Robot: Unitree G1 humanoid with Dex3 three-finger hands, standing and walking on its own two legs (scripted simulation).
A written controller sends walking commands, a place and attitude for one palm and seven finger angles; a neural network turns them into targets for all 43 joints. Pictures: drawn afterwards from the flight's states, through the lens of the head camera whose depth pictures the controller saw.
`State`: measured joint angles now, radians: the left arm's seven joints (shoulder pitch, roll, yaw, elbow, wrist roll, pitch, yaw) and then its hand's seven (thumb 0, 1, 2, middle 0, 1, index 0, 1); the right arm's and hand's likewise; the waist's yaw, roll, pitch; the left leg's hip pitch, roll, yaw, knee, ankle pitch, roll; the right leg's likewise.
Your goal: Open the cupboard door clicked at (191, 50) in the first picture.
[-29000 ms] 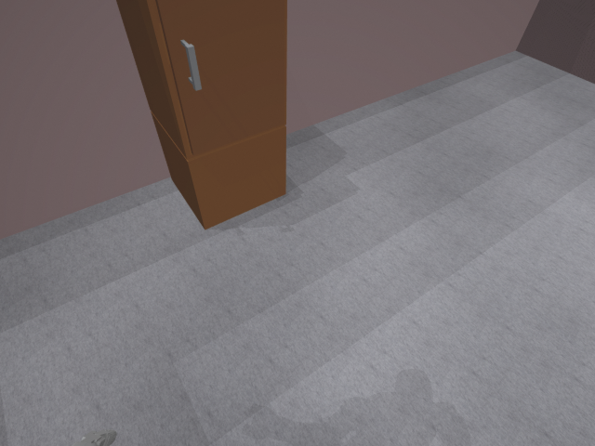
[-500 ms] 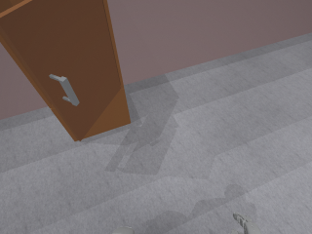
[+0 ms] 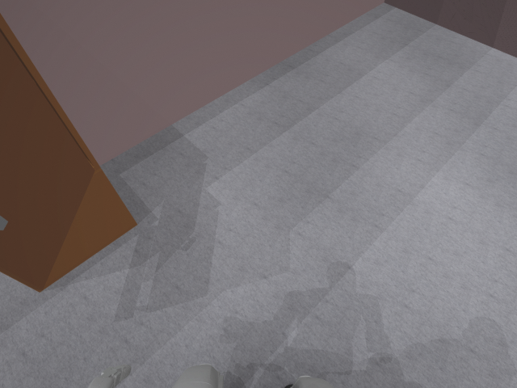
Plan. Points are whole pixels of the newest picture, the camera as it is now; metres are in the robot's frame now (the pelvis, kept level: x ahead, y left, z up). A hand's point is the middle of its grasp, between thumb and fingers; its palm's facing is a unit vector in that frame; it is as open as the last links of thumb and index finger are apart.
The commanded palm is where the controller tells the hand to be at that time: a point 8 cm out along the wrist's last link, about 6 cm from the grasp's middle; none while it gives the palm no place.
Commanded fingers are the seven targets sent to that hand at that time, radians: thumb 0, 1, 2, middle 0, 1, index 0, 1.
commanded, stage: walk to a spot facing it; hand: left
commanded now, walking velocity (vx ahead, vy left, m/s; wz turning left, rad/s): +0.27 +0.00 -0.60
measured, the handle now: out of the picture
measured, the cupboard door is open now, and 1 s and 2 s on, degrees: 44 44 44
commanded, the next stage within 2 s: turn to face it in 1.52 s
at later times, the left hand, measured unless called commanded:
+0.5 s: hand (221, 308) +0.26 +0.09 -0.15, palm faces -0.33 -0.91 -0.23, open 7.4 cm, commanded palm none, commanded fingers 0.00 0.90 0.90 -0.20 -0.30 -0.20 -0.30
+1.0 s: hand (270, 227) +0.44 -0.01 -0.15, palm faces -0.51 -0.84 -0.17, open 7.4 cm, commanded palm none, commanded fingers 0.00 0.90 0.90 -0.20 -0.30 -0.20 -0.30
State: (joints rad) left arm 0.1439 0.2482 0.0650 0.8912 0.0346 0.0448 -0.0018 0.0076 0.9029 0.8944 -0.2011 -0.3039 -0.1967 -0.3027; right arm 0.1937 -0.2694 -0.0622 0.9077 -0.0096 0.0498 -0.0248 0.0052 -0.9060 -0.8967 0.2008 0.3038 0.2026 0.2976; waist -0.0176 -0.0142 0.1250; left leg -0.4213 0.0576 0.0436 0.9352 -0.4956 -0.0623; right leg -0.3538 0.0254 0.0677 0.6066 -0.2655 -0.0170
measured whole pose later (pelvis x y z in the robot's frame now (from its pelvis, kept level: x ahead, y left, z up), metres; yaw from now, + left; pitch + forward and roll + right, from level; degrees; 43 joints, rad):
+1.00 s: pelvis +0.28 -0.13 +0.02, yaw -31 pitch +2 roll +0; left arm 0.18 0.21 0.07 0.99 0.04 -0.01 -0.05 0.01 0.91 0.90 -0.20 -0.30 -0.19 -0.30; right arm 0.35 -0.17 -0.04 1.02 -0.04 -0.07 -0.01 0.00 -0.93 -0.90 0.20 0.30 0.21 0.30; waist -0.01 -0.02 0.04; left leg -0.15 0.09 0.17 0.38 -0.25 -0.02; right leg -0.53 -0.08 -0.06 0.84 -0.26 -0.02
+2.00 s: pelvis +0.59 -0.40 +0.01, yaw -21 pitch +1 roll +1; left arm 0.17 0.19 0.07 0.98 0.03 -0.03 0.02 0.00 0.93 0.89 -0.20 -0.30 -0.20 -0.30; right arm 0.24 -0.18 -0.06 1.02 -0.02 0.03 0.02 0.00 -0.91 -0.90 0.20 0.30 0.20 0.30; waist -0.03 -0.05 0.07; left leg -0.41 0.05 0.14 0.77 -0.39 -0.04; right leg -0.24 -0.16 -0.25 0.55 -0.30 0.02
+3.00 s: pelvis +0.67 -0.49 +0.00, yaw +14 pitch +2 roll +0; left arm 0.14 0.25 0.07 0.87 0.02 0.04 0.00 0.01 0.91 0.89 -0.20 -0.30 -0.19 -0.30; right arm 0.16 -0.23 -0.06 0.91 -0.03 0.05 0.01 0.00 -0.90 -0.90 0.21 0.30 0.21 0.30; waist -0.01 0.01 0.10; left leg -0.33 0.00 -0.06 0.55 -0.26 -0.01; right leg -0.42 -0.06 -0.02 0.81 -0.42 0.07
